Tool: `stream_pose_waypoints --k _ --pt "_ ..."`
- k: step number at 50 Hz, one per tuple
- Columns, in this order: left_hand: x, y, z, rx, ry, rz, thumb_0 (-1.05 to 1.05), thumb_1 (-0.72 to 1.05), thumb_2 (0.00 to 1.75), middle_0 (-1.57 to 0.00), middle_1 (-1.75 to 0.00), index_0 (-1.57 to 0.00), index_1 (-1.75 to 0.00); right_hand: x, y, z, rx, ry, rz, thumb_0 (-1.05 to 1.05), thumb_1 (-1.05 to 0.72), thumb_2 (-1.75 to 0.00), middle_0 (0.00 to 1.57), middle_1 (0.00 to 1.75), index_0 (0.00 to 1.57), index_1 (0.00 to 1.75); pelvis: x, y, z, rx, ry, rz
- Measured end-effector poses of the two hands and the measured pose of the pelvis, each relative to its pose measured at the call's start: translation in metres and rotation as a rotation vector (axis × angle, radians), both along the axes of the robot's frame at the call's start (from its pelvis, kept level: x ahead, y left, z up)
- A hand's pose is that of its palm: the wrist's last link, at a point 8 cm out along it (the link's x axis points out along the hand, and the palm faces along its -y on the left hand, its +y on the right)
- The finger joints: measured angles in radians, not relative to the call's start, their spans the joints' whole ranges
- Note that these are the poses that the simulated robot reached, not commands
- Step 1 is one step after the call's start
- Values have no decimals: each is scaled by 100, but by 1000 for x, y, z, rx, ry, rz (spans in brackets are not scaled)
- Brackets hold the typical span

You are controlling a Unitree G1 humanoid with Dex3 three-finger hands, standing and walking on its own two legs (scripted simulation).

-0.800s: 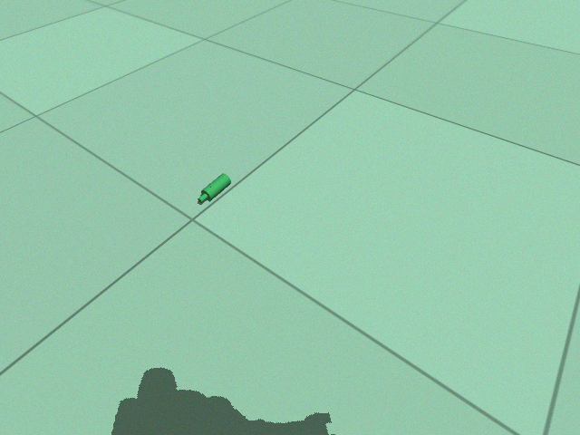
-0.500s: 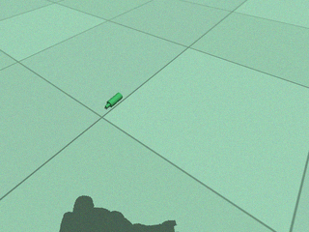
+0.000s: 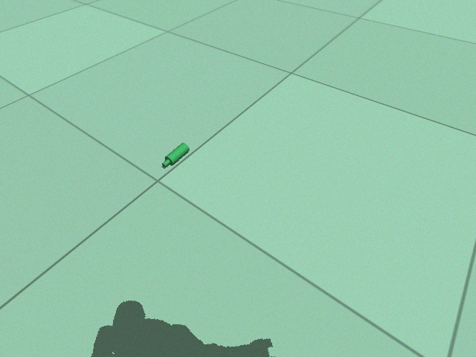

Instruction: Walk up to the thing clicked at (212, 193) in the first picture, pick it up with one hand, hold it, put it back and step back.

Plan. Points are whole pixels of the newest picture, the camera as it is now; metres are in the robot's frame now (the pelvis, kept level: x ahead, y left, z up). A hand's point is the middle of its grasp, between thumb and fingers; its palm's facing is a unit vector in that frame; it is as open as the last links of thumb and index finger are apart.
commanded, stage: stand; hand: left
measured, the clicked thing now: (174, 155) +1.34 +0.40 -0.75
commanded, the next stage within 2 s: walk up in 0.32 s
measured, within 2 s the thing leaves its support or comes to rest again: neither
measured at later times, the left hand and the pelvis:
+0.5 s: hand out of the picture +0.08 +0.29 -0.14, palm faces +0.17 -0.93 -0.33, open 7.4 cm; pelvis +0.02 +0.01 +0.00, yaw +10 degrees
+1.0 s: hand (77, 342) +0.19 +0.34 -0.15, palm faces +0.35 -0.88 -0.31, open 7.4 cm; pelvis +0.22 +0.04 -0.02, yaw +24 degrees
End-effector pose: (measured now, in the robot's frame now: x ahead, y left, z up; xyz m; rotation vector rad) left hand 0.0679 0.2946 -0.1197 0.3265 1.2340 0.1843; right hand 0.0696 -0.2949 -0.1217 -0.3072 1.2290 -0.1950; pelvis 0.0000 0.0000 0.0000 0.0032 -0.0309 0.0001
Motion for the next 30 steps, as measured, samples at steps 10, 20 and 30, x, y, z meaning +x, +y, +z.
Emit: stream_pose_waypoints --k 10,20,30 --pt "1 0 1 3 4 0 1 90 90 -20 -30 -21 -30 0 -1 0 -1 4 -2 0 -90 -90 20 30 20 30 1 0 0 1 1 -1" --pt "6 10 5 -20 -96 53 1 90 90 -20 -30 -21 -30 5 -5 3 0 21 51 0 -90 -90 20 30 20 30 6 -1 -3 -15 15 84" --pt "-18 88 -9 15 -131 244 1 90 90 -20 -30 -21 -30 111 2 37 -125 -63 248 1 -90 -90 21 30 21 30 52 35 -19 -16 -6 235"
